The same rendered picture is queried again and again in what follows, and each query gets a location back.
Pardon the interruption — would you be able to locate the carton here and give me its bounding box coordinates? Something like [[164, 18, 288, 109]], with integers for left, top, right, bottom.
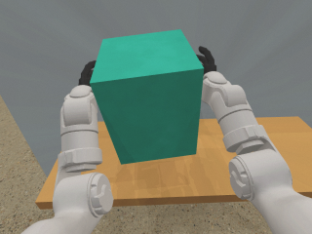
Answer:
[[90, 29, 205, 165]]

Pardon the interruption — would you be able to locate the robot left forearm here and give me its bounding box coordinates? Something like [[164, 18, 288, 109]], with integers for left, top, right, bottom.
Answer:
[[53, 85, 103, 211]]

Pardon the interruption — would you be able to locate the robot left hand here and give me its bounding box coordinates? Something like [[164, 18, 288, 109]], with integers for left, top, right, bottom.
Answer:
[[78, 60, 97, 87]]

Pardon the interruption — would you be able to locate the robot right forearm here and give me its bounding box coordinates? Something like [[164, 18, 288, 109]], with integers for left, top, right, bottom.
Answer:
[[201, 71, 293, 185]]

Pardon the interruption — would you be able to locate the table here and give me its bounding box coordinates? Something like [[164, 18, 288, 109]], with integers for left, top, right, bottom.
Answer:
[[35, 116, 312, 210]]

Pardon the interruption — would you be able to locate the robot right upper arm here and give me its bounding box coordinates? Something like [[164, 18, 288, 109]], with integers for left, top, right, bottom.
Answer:
[[228, 148, 312, 234]]

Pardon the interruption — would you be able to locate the robot right hand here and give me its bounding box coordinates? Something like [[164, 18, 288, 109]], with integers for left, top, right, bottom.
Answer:
[[196, 46, 216, 76]]

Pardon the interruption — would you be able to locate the robot left upper arm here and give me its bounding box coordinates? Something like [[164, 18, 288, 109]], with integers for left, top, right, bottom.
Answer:
[[20, 172, 114, 234]]

